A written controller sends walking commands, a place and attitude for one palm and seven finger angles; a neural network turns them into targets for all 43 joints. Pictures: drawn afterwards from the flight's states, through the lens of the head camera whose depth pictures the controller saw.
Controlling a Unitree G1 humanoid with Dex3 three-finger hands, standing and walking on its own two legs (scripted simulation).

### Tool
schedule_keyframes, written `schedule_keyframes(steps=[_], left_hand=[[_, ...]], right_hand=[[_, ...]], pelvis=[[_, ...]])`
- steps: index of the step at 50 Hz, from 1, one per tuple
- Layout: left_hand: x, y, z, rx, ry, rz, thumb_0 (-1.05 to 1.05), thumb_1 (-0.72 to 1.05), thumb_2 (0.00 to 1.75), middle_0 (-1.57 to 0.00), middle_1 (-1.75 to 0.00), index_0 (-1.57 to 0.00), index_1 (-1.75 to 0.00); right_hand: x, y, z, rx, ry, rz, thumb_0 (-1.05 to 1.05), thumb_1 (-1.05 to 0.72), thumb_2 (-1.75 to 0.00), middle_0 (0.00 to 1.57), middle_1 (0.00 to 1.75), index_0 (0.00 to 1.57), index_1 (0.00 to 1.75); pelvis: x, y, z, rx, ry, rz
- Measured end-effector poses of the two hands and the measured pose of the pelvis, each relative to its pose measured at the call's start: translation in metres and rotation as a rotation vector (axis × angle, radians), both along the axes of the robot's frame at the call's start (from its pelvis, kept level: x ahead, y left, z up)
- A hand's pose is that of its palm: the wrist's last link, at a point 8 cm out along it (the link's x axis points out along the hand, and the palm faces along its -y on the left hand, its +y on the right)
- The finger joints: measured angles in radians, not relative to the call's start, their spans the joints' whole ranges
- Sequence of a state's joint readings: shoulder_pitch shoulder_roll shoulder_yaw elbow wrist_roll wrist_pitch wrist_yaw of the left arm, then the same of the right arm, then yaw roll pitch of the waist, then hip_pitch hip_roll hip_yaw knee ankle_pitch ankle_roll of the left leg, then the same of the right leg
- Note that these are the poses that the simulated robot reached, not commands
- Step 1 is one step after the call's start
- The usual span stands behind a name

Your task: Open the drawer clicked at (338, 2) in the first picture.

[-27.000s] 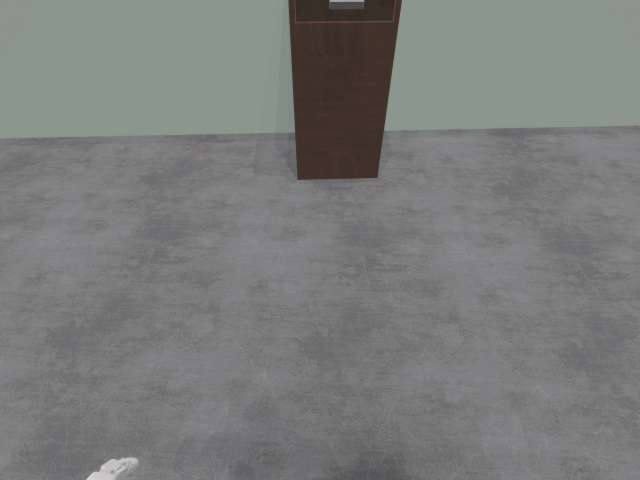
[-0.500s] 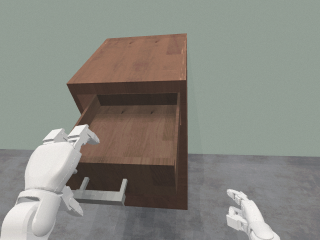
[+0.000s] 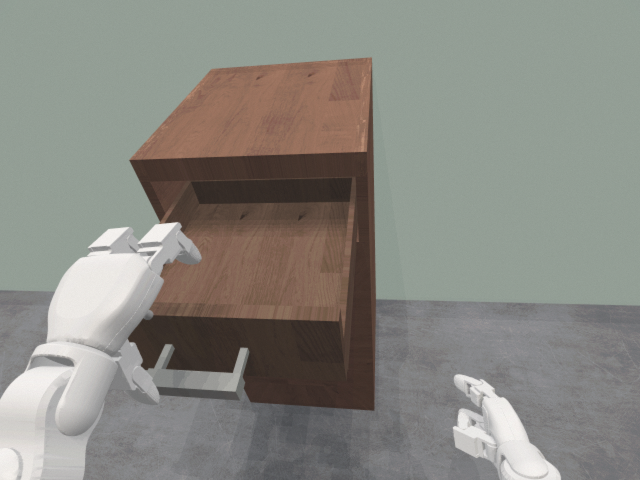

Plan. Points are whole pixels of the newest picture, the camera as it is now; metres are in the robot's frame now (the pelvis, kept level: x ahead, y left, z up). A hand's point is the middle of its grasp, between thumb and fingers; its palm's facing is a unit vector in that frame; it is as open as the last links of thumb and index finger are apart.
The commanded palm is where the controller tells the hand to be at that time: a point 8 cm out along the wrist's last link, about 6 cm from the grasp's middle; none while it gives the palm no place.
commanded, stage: draw the hand back to the body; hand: left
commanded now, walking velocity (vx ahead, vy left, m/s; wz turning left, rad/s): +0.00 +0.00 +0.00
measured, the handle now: (199, 368) +0.23 +0.21 +0.04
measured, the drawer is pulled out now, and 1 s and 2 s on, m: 0.29 0.29 0.29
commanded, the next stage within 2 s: step back with the hand held close in 1.46 s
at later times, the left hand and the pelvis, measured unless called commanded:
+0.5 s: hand (123, 322) +0.20 +0.23 +0.18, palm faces +0.17 -0.24 -0.96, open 13.8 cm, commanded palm +0.15 +0.24 +0.24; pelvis +0.02 -0.01 +0.00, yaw +2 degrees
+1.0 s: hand (136, 275) +0.23 +0.22 +0.21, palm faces +0.40 -0.82 -0.42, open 11.0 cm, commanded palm +0.17 +0.27 +0.23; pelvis +0.05 +0.00 +0.00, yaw +1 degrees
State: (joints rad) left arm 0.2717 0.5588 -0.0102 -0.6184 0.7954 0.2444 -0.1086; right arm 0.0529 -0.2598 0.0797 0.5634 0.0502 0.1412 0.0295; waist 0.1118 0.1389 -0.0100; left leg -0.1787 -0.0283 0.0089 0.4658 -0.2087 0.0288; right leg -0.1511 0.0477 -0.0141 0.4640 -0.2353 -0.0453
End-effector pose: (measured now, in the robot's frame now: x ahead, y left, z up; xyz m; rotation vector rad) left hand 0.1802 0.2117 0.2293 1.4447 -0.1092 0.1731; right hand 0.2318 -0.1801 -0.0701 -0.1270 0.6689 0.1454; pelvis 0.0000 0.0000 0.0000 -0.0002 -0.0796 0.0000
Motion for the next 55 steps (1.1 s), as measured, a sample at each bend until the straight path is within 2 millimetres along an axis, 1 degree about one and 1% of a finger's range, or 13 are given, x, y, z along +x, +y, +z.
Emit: schedule_keyframes(steps=[3, 7, 15, 24, 26, 28, 30, 32, 36, 40, 47, 50, 55], left_hand=[[-0.002, 0.004, 0.003, 0.005, -0.004, 0.018, 0.0, -0.49, 0.3, -0.32, -1.2, -0.32, -1.2], [-0.004, 0.009, 0.001, -0.006, 0.015, 0.045, 0.0, -0.49, 0.3, -0.32, -1.2, -0.32, -1.2], [-0.011, 0.008, -0.005, 0.019, 0.048, 0.026, 0.0, -0.49, 0.3, -0.32, -1.2, -0.32, -1.2], [-0.011, 0.025, 0.001, 0.032, 0.036, 0.07, 0.0, -0.49, 0.3, -0.32, -1.2, -0.32, -1.2], [-0.01, 0.027, -0.002, -0.312, -0.026, -0.005, 0.0, -0.49, 0.3, -0.31, -1.19, -0.32, -1.2], [-0.008, 0.026, -0.008, -0.586, -0.119, -0.061, 0.0, -0.47, 0.3, -0.31, -1.19, -0.32, -1.19], [-0.007, 0.024, -0.012, -0.774, -0.201, -0.099, 0.0, -0.44, 0.32, -0.31, -1.17, -0.31, -1.17], [-0.006, 0.023, -0.008, -0.868, -0.285, -0.137, -0.01, -0.41, 0.33, -0.31, -1.14, -0.31, -1.14], [-0.005, 0.023, 0.006, -0.914, -0.408, -0.196, -0.01, -0.31, 0.38, -0.3, -1.08, -0.3, -1.08], [0.002, 0.03, 0.014, -0.893, -0.444, -0.199, -0.01, -0.19, 0.43, -0.29, -1.0, -0.29, -1.0], [0.014, 0.042, 0.002, -0.89, -0.373, -0.123, 0.0, 0.04, 0.53, -0.27, -0.85, -0.27, -0.85], [0.013, 0.044, -0.001, -0.888, -0.351, -0.103, 0.0, 0.14, 0.57, -0.26, -0.78, -0.26, -0.78], [0.007, 0.048, 0.004, -0.865, -0.369, -0.089, 0.0, 0.32, 0.65, -0.25, -0.67, -0.25, -0.67]], right_hand=[[0.0, -0.003, -0.003, 0.002, 0.005, -0.005, 0.01, -0.91, -0.9, 0.2, 0.3, 0.2, 0.3], [0.001, -0.008, -0.006, -0.002, 0.01, -0.011, 0.01, -0.91, -0.9, 0.2, 0.3, 0.2, 0.3], [0.007, -0.015, -0.006, -0.032, -0.002, -0.011, 0.01, -0.91, -0.9, 0.19, 0.3, 0.2, 0.3], [0.018, -0.017, -0.004, -0.044, -0.016, -0.013, 0.01, -0.91, -0.9, 0.19, 0.3, 0.2, 0.3], [0.019, -0.016, -0.001, -0.045, -0.051, -0.032, 0.01, -0.91, -0.9, 0.2, 0.3, 0.2, 0.3], [0.016, -0.015, 0.002, -0.047, -0.086, -0.055, 0.01, -0.91, -0.9, 0.2, 0.3, 0.2, 0.3], [0.01, -0.016, 0.004, -0.057, -0.098, -0.073, 0.01, -0.91, -0.9, 0.2, 0.3, 0.2, 0.3], [0.003, -0.017, 0.005, -0.078, -0.099, -0.081, 0.01, -0.91, -0.9, 0.2, 0.3, 0.2, 0.3], [-0.006, -0.022, 0.001, -0.098, -0.076, -0.097, 0.01, -0.91, -0.9, 0.2, 0.3, 0.2, 0.3], [-0.01, -0.028, -0.008, -0.102, -0.032, -0.12, 0.01, -0.91, -0.9, 0.2, 0.3, 0.2, 0.3], [-0.009, -0.035, -0.016, -0.099, 0.014, -0.158, 0.01, -0.91, -0.9, 0.2, 0.3, 0.2, 0.3], [-0.005, -0.036, -0.014, -0.1, 0.011, -0.164, 0.01, -0.91, -0.9, 0.2, 0.3, 0.2, 0.3], [0.005, -0.036, -0.01, -0.101, -0.013, -0.163, 0.01, -0.91, -0.9, 0.2, 0.3, 0.2, 0.3]], pelvis=[[0.002, -0.001, 0.0, 0.0, 0.003, 0.003], [0.004, -0.003, 0.0, 0.0, 0.01, 0.009], [0.012, -0.006, -0.001, -0.001, 0.024, 0.018], [0.02, -0.006, -0.002, -0.007, 0.034, 0.03], [0.02, -0.006, -0.002, -0.009, 0.023, 0.036], [0.022, -0.006, -0.001, -0.009, 0.019, 0.034], [0.025, -0.008, -0.001, -0.007, 0.02, 0.033], [0.031, -0.009, 0.0, -0.006, 0.021, 0.03], [0.041, -0.009, 0.0, -0.004, 0.02, 0.031], [0.046, -0.006, 0.0, -0.004, 0.021, 0.031], [0.05, -0.005, 0.001, -0.002, 0.035, 0.025], [0.051, -0.005, 0.002, -0.003, 0.042, 0.024], [0.052, -0.005, 0.002, -0.005, 0.043, 0.028]])
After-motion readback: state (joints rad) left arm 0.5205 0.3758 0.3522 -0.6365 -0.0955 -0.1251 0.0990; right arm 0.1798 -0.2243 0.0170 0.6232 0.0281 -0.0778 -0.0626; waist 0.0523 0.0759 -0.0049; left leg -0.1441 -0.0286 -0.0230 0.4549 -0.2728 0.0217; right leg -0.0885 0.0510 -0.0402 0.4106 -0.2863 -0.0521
